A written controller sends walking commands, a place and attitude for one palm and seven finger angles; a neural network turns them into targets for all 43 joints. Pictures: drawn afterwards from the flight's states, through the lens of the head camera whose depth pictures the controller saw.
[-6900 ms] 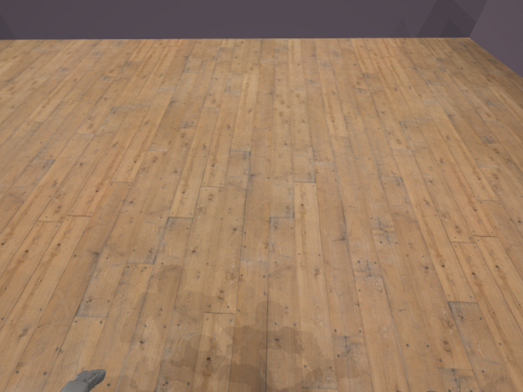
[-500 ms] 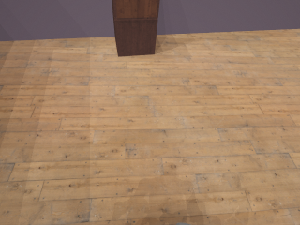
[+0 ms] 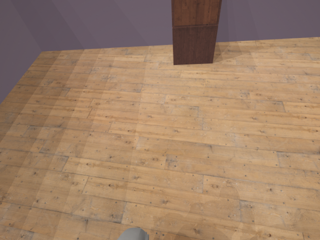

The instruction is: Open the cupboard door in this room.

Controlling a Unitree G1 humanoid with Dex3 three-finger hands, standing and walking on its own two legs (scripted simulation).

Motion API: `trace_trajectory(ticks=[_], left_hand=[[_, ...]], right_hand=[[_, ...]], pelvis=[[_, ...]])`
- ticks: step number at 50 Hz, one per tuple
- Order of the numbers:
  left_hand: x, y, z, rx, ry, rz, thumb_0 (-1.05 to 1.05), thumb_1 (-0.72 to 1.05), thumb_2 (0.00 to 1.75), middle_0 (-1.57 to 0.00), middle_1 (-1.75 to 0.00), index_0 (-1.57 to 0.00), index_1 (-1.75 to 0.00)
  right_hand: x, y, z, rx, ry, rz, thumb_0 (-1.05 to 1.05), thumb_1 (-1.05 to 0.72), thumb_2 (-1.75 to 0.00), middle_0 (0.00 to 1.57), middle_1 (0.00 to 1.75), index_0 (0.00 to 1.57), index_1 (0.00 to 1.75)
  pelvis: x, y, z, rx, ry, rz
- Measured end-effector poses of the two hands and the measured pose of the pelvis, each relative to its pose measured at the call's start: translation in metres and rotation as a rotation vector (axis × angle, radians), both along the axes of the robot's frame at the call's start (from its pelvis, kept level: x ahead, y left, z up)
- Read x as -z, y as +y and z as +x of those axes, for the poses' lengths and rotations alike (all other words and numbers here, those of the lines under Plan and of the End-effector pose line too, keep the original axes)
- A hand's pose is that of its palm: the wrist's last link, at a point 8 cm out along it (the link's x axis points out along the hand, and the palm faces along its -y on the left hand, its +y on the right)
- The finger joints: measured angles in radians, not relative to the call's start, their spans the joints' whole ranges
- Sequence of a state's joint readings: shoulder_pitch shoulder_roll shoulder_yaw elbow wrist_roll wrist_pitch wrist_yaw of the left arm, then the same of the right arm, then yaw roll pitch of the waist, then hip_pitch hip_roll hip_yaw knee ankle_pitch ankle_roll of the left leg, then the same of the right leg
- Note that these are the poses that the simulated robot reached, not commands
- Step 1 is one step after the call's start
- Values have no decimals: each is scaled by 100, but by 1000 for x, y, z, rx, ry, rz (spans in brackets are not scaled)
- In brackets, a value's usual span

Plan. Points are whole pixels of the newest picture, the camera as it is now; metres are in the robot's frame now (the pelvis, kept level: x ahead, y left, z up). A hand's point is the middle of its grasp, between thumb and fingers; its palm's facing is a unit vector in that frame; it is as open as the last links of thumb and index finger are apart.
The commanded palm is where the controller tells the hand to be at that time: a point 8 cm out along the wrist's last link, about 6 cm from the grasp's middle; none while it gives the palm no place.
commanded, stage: turn or walk to find it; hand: left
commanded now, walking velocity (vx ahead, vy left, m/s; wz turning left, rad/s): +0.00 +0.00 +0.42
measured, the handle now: out of the picture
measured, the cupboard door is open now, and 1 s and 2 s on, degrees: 0 0 0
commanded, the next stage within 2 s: stand and wait in 0.42 s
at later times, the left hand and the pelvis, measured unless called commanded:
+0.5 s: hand out of the picture -0.03 +0.27 -0.18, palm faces +0.27 -0.93 -0.24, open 7.4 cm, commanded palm none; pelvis +0.00 +0.05 +0.00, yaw +12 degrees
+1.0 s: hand out of the picture +0.01 +0.19 -0.16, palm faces +0.27 -0.93 -0.24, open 7.2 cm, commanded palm none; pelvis +0.01 +0.00 +0.00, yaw +15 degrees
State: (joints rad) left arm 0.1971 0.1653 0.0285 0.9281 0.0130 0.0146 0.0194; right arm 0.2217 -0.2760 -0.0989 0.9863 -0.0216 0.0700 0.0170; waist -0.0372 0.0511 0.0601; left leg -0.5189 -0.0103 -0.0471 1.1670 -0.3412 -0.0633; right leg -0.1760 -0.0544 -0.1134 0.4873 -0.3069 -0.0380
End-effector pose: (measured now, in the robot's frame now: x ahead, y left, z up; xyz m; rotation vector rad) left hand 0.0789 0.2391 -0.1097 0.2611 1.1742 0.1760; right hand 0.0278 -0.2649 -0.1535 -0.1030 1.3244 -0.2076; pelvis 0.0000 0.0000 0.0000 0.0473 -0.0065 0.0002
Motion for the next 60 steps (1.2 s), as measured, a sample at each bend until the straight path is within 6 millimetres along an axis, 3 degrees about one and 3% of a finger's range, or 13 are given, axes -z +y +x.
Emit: trace_trajectory(ticks=[7,15,18,22,27,31,36,40,44,51,60], left_hand=[[15,3,-66,-128,114,-32,0,90,90,-21,-30,-21,-29],[45,33,-139,-268,248,-83,0,90,90,-21,-30,-21,-29],[52,48,-151,-307,274,-90,0,90,90,-21,-30,-21,-29],[45,63,-141,-330,236,-90,0,91,90,-20,-29,-20,-29],[35,74,-110,-323,121,-76,0,91,90,-20,-29,-20,-29],[29,71,-86,-305,60,-63,0,91,90,-20,-29,-20,-29],[25,51,-62,-266,24,-51,0,91,90,-20,-29,-20,-29],[23,25,-54,-239,11,-39,0,91,90,-20,-29,-20,-29],[17,3,-62,-256,14,-53,0,91,90,-20,-30,-20,-29],[22,-6,-92,-305,72,-70,-1,93,90,-21,-30,-21,-29],[48,-9,-141,-388,161,-156,0,91,90,-20,-30,-20,-29]], right_hand=[[-3,5,28,-118,46,-26,1,-91,-90,20,30,20,30],[-12,55,100,-278,-79,-63,1,-91,-90,20,30,20,30],[-21,77,120,-327,-140,-68,1,-91,-90,20,30,20,30],[-33,97,127,-359,-171,-71,1,-91,-90,20,30,20,30],[-36,106,120,-365,-166,-51,1,-91,-90,20,30,20,30],[-30,102,104,-344,-141,-28,1,-91,-90,20,30,20,30],[-10,84,78,-298,-76,6,1,-91,-90,20,30,20,30],[10,63,57,-253,-12,35,1,-91,-90,20,30,20,30],[11,49,38,-244,65,39,1,-91,-90,20,30,20,30],[4,36,18,-253,134,15,1,-91,-90,20,30,20,30],[-7,55,12,-299,118,-29,1,-91,-90,20,30,20,30]], pelvis=[[2,3,0,-75,11,-9],[15,31,-2,-151,19,-46],[16,41,-4,-167,12,-42],[7,49,-4,-197,6,-66],[0,50,-3,-220,-2,-67],[0,45,-1,-228,-10,-53],[5,31,4,-225,-13,-26],[11,16,10,-225,-22,-22],[5,7,11,-245,-27,-18],[2,-1,5,-255,-29,-33],[6,13,-7,-279,-34,-52]])
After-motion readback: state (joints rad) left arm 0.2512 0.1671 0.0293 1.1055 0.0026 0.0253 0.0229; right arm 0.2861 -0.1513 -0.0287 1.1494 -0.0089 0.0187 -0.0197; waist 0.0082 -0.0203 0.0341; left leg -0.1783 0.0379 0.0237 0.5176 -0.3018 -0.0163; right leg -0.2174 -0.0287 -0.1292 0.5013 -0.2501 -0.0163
